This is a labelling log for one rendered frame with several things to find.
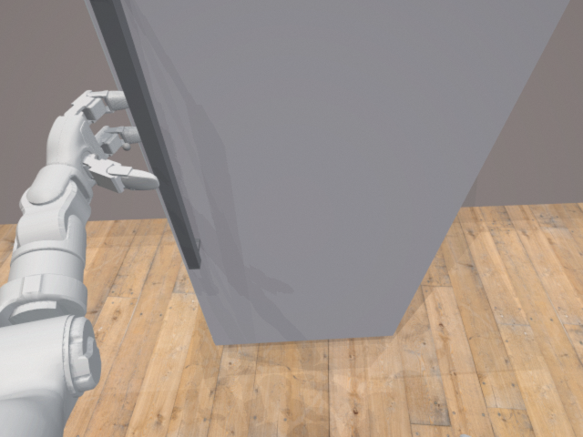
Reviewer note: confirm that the robot left forearm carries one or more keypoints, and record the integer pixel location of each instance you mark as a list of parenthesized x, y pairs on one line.
[(49, 255)]

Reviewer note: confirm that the robot left upper arm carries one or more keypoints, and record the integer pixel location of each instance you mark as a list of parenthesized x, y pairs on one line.
[(45, 365)]

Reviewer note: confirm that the handle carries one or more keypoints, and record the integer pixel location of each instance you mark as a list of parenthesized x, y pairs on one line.
[(114, 28)]

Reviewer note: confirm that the fridge door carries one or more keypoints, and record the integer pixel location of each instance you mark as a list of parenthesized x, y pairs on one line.
[(323, 148)]

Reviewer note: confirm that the left robot hand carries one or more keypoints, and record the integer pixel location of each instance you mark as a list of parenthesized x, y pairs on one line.
[(71, 142)]

